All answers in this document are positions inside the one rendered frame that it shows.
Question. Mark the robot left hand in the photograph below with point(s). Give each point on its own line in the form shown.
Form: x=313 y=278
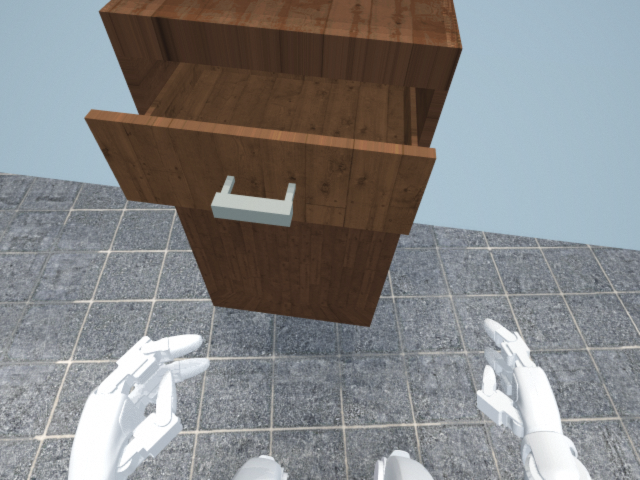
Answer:
x=111 y=415

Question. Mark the right robot shin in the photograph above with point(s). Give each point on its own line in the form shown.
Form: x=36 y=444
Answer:
x=400 y=453

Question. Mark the robot right hand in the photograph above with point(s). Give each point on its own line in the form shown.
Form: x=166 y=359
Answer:
x=527 y=384

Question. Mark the cabinet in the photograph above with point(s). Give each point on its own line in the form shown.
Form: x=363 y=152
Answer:
x=307 y=270

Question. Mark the right robot forearm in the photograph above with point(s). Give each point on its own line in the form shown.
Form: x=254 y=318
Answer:
x=551 y=456

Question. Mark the drawer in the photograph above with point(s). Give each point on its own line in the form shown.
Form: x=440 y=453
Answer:
x=350 y=147

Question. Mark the handle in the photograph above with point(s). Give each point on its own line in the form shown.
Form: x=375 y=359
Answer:
x=253 y=209

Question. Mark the robot left thigh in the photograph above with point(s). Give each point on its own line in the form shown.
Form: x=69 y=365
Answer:
x=260 y=469

